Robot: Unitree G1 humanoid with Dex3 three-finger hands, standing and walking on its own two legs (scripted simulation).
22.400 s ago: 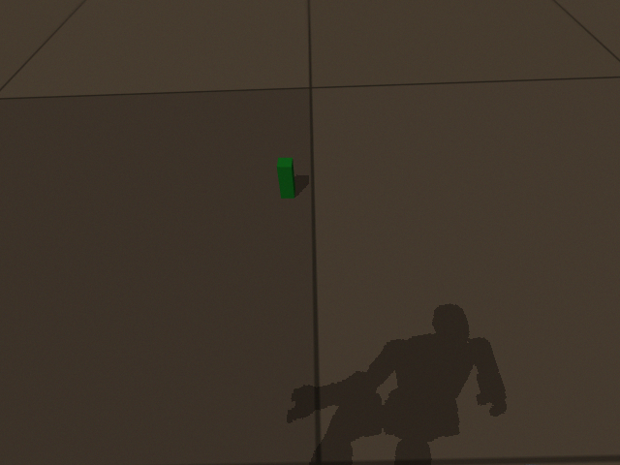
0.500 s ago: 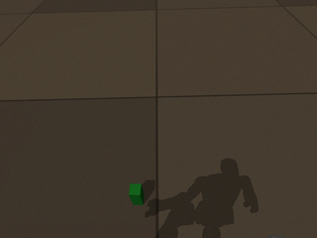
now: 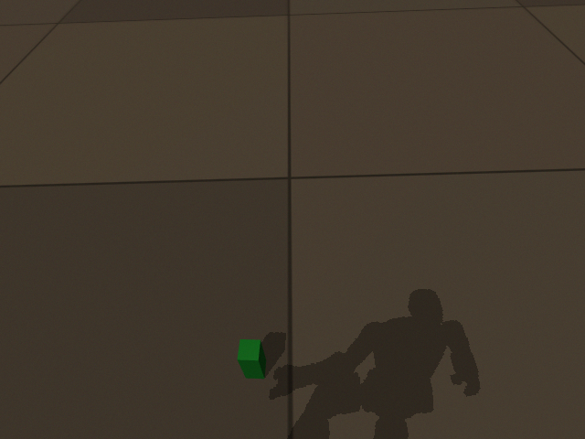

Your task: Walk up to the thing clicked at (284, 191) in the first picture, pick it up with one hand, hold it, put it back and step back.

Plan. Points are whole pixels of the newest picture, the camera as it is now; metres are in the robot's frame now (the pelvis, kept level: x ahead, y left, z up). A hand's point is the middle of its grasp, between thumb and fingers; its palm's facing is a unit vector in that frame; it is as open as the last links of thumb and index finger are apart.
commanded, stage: stand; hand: left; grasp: from the side
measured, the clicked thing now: (252, 359) +0.43 +0.18 -0.69
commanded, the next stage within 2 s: go down in 0.42 s
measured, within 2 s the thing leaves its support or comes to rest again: neither
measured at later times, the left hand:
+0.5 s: hand out of the picture +0.08 +0.25 -0.16, palm faces -0.03 -0.94 -0.34, open 7.4 cm
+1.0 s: hand (150, 429) +0.16 +0.27 -0.17, palm faces +0.03 -0.94 -0.33, open 15.5 cm
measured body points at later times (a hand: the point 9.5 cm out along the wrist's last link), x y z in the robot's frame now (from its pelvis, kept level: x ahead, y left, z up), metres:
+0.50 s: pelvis +0.01 +0.00 +0.00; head +0.02 +0.00 +0.45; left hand +0.08 +0.30 -0.13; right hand +0.08 -0.30 -0.13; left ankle +0.01 +0.14 -0.75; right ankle +0.00 -0.13 -0.75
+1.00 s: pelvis +0.01 +0.01 -0.04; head +0.06 +0.01 +0.41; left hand +0.16 +0.32 -0.15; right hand +0.12 -0.25 -0.15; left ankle +0.01 +0.14 -0.75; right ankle +0.00 -0.13 -0.75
